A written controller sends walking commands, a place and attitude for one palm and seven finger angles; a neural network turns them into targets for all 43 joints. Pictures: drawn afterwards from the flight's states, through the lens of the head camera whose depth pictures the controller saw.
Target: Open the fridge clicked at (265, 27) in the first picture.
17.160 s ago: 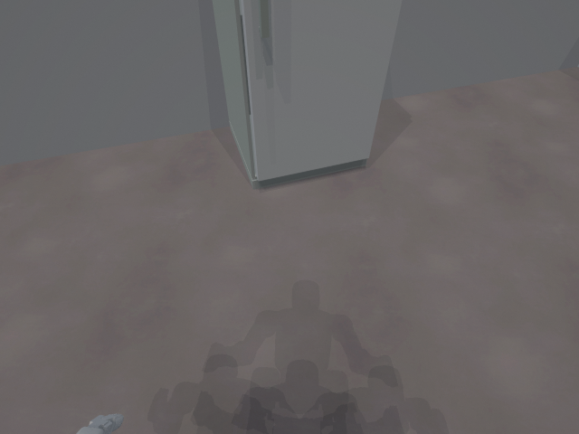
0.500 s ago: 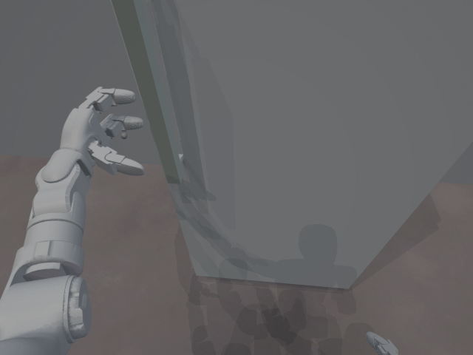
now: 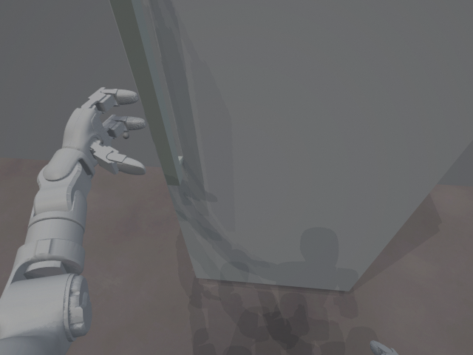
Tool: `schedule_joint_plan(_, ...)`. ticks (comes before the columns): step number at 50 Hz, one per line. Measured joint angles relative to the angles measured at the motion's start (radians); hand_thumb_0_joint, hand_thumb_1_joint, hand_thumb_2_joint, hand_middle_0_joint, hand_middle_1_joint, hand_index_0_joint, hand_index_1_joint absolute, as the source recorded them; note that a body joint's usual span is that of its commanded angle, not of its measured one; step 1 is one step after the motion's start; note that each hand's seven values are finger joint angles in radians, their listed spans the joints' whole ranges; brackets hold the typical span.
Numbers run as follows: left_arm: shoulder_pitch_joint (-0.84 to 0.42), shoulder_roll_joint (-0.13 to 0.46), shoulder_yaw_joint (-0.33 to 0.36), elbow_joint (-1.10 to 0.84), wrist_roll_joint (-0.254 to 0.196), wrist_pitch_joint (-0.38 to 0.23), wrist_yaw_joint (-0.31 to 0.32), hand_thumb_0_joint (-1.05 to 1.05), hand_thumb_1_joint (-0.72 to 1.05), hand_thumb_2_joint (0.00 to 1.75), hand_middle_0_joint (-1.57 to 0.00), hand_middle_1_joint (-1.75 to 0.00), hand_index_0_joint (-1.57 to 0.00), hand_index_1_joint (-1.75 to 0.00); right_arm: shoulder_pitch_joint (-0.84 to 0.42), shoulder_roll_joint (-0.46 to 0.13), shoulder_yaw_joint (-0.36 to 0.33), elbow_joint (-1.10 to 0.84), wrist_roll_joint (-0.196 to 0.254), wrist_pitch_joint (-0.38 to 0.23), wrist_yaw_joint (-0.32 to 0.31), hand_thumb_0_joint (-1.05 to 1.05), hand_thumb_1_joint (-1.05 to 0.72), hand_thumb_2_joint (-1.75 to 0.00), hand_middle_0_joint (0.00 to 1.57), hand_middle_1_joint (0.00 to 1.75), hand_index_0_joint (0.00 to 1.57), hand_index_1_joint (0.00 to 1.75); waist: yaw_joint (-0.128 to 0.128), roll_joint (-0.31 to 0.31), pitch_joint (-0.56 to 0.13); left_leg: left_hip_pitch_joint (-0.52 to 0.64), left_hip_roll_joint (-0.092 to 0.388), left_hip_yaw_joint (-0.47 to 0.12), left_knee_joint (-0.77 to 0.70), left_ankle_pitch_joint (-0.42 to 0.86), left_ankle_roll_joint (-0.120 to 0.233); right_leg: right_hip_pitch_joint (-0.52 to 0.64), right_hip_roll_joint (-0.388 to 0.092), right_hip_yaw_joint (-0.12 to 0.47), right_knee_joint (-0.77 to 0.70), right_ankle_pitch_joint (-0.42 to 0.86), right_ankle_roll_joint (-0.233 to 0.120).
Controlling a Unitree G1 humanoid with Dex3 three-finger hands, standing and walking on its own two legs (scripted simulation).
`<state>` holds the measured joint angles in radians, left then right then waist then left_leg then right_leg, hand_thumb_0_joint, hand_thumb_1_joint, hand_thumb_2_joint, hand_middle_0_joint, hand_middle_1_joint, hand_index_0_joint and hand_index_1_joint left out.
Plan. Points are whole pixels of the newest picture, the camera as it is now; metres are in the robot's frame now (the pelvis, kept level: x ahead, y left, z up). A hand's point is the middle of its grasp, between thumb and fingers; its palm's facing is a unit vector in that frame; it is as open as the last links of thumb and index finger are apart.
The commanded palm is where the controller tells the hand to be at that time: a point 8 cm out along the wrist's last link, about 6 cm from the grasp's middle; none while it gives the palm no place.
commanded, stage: feel for the door with the fingertips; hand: left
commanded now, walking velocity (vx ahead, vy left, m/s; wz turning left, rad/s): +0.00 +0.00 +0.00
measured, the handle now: (155, 83) +0.47 +0.14 +0.23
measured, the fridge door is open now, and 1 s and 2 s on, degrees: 0 0 0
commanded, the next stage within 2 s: slide the fingers in behind the handle in 0.64 s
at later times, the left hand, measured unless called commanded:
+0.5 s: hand (152, 139) +0.42 +0.15 +0.16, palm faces -0.08 -1.00 -0.01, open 14.0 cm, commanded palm +0.40 +0.21 +0.16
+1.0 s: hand (147, 136) +0.43 +0.16 +0.16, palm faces -0.05 -1.00 -0.01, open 14.0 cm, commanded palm +0.40 +0.22 +0.16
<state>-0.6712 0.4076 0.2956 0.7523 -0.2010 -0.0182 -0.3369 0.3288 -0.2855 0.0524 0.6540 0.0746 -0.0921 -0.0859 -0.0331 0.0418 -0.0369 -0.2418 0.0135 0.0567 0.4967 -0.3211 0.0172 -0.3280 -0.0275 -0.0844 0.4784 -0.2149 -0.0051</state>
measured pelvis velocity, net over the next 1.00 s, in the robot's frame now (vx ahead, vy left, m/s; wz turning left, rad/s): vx -0.01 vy -0.01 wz -0.02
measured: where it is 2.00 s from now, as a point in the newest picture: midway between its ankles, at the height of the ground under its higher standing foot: outside the picture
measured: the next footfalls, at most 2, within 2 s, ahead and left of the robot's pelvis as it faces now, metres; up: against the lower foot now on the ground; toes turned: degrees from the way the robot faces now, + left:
none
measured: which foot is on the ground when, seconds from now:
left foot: down 0.00-1.00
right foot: down 0.00-1.00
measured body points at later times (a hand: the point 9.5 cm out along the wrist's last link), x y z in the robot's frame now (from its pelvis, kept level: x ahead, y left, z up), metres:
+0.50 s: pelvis +0.00 +0.00 +0.00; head +0.02 -0.02 +0.45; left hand +0.42 +0.21 +0.16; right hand +0.10 -0.26 -0.11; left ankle -0.04 +0.10 -0.74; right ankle +0.02 -0.12 -0.74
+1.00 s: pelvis -0.01 -0.01 +0.00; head +0.02 -0.02 +0.45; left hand +0.43 +0.22 +0.16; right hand +0.08 -0.27 -0.11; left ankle -0.04 +0.10 -0.74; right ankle +0.02 -0.12 -0.74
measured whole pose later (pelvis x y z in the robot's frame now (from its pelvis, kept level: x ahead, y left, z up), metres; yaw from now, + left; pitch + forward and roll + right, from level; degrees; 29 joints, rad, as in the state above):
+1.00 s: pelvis -0.01 -0.01 +0.00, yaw -1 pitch +4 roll +0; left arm -0.73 0.38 0.29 0.85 -0.17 -0.07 -0.27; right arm 0.33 -0.28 0.05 0.66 0.07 -0.09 -0.08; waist -0.05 0.03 -0.03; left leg -0.26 0.02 0.07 0.50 -0.31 0.01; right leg -0.35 -0.02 -0.07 0.49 -0.20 -0.02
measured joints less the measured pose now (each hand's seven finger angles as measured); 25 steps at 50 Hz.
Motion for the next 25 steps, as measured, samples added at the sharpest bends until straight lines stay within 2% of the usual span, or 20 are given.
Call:
schedule_joint_plan(4, -0.022, -0.005, -0.008, 0.036, 0.005, 0.006, 0.011, -0.01, -0.50, 0.30, -0.30, -1.20, -0.30, -1.20, -0.015, 0.003, 0.003, -0.004, -0.001, -0.002, -0.001, 0.01, -0.91, -0.90, 0.20, 0.30, 0.20, 0.30, -0.006, 0.000, 0.001, -0.011, -0.001, 0.001, 0.003, 0.003, 0.000, -0.013, -0.001, 0.001, 0.005, 0.002, -0.001)
schedule_joint_plan(13, -0.015, -0.035, -0.002, 0.016, 0.009, -0.042, 0.035, -0.01, -0.50, 0.30, -0.30, -1.20, -0.30, -1.20, -0.007, 0.011, 0.002, -0.009, -0.007, -0.009, 0.005, 0.01, -0.91, -0.90, 0.20, 0.30, 0.20, 0.30, -0.009, -0.001, -0.005, -0.003, 0.003, 0.011, -0.004, 0.003, -0.003, -0.012, 0.005, 0.011, 0.004, 0.003, -0.003)
schedule_joint_plan(20, 0.011, -0.052, -0.022, -0.010, 0.010, -0.007, 0.054, -0.01, -0.50, 0.30, -0.30, -1.20, -0.30, -1.20, -0.003, 0.009, -0.003, -0.009, -0.001, 0.002, 0.011, 0.01, -0.91, -0.90, 0.20, 0.30, 0.20, 0.30, -0.005, 0.004, -0.005, 0.006, 0.005, 0.012, -0.006, 0.002, -0.003, -0.005, 0.006, 0.013, 0.004, 0.001, -0.004)
schedule_joint_plan(25, 0.022, -0.096, -0.060, -0.058, 0.009, -0.007, 0.084, -0.01, -0.50, 0.30, -0.30, -1.20, -0.30, -1.20, -0.012, 0.010, -0.008, 0.000, -0.002, -0.003, 0.009, 0.01, -0.91, -0.90, 0.20, 0.30, 0.20, 0.30, 0.005, 0.007, 0.004, 0.011, 0.001, 0.008, -0.009, 0.006, -0.003, 0.002, 0.003, 0.008, 0.002, 0.002, -0.003)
